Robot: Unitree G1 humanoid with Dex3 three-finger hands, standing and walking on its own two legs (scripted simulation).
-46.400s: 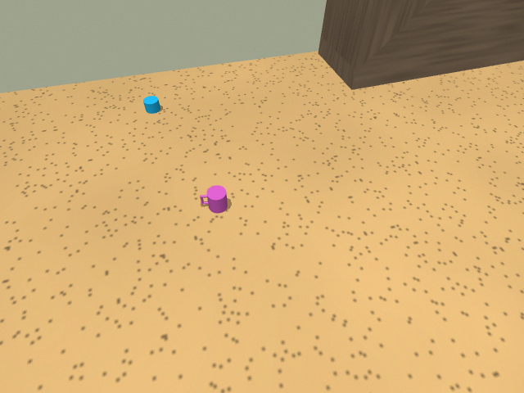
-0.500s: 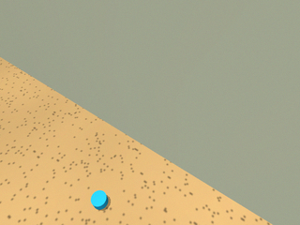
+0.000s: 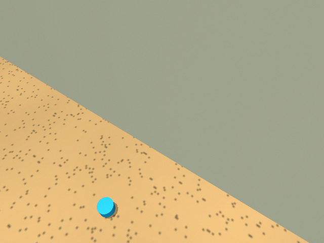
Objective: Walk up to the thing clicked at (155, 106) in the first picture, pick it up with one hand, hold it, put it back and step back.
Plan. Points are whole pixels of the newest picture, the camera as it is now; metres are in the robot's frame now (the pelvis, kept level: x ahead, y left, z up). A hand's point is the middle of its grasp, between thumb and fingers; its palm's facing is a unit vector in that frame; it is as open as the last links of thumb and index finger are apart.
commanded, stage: step back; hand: left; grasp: from above
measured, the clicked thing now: (106, 207) +0.40 +0.31 -0.74
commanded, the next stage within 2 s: none
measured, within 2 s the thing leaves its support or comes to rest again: neither
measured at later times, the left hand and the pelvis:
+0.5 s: hand out of the picture +0.05 +0.29 -0.18, palm faces -0.01 -0.92 -0.38, open 7.4 cm; pelvis -0.09 +0.02 -0.03, yaw +0 degrees
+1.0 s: hand out of the picture -0.08 +0.25 -0.15, palm faces -0.08 -0.91 -0.41, open 7.4 cm; pelvis -0.20 +0.00 -0.01, yaw -4 degrees
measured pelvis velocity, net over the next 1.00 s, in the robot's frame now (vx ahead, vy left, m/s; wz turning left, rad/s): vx -0.20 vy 0.00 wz -0.08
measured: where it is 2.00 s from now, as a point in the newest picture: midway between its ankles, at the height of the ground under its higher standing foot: outside the picture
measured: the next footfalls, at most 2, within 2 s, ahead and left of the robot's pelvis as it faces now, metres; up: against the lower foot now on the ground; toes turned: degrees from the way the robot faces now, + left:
left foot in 0.44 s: -0.07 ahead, +0.12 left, +0.00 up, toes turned -1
right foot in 0.84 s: -0.14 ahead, -0.10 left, +0.00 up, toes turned -1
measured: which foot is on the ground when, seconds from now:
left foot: down 0.00-0.22, up 0.24-0.42, down 0.44-0.88, up 0.90-1.00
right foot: down 0.00-0.46, up 0.48-0.82, down 0.84-1.00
